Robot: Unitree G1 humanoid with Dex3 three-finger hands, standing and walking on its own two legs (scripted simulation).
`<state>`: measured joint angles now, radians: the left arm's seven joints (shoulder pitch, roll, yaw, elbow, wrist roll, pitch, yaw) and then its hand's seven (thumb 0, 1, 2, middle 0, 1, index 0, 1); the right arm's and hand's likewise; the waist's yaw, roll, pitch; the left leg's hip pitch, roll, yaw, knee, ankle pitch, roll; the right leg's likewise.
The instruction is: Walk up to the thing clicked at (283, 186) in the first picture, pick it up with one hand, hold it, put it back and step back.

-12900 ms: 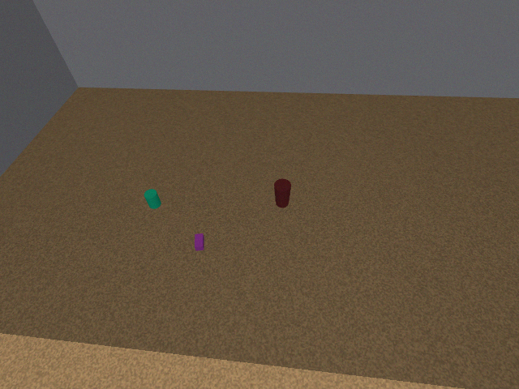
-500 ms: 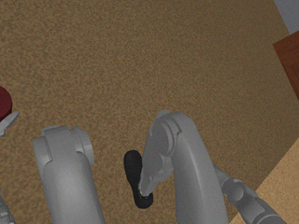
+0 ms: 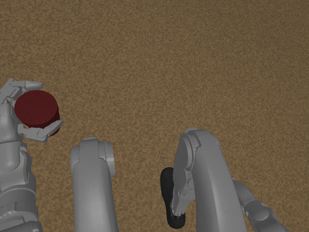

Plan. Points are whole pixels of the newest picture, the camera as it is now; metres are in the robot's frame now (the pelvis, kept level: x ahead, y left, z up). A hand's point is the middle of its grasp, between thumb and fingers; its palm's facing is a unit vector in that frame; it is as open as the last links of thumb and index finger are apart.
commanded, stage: settle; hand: left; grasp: from the side
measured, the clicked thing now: (43, 117) +0.38 +0.28 -0.11
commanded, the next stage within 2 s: lift in 0.96 s
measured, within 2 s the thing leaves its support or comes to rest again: neither
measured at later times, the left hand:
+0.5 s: hand (32, 99) +0.39 +0.27 +0.00, palm faces +0.22 -0.97 -0.07, open 10.8 cm
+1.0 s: hand (30, 93) +0.39 +0.26 +0.02, palm faces +0.25 -0.97 -0.06, open 10.8 cm
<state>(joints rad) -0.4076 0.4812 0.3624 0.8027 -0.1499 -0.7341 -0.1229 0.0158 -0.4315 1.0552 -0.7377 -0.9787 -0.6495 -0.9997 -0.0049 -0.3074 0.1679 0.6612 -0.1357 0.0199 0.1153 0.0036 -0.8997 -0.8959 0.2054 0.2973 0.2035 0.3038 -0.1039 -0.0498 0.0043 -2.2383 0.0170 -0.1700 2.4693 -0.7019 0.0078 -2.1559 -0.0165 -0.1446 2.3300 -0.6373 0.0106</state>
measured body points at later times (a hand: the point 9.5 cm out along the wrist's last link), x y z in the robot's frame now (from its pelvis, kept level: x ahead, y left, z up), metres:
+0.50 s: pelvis +0.01 -0.01 +0.04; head +0.22 +0.06 +0.43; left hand +0.38 +0.32 +0.00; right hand +0.20 -0.26 -0.08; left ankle +0.08 +0.12 -0.29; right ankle +0.12 -0.12 -0.29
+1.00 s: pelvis +0.01 -0.01 +0.06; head +0.20 +0.05 +0.46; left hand +0.38 +0.31 +0.03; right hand +0.18 -0.26 -0.07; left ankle +0.08 +0.12 -0.29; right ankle +0.12 -0.12 -0.29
